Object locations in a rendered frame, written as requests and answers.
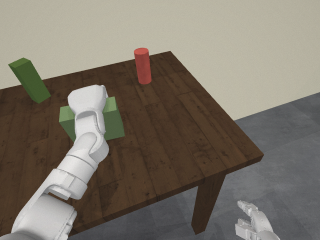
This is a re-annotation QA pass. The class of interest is right robot forearm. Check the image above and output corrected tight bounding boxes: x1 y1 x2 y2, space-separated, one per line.
256 230 280 240

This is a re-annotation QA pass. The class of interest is left robot hand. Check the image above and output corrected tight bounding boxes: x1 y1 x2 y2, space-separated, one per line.
67 84 108 132

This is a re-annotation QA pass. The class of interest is robot left upper arm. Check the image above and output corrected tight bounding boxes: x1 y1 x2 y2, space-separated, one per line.
0 193 77 240

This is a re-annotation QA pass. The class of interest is left robot forearm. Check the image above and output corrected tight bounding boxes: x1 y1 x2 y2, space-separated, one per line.
11 108 109 233

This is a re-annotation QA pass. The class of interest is right robot hand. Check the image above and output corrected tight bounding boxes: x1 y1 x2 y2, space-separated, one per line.
235 200 273 240

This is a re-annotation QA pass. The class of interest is sponge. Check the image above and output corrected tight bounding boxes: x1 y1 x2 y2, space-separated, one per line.
59 96 125 142

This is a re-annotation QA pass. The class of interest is table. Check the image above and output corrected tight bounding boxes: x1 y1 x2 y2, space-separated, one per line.
0 51 264 237

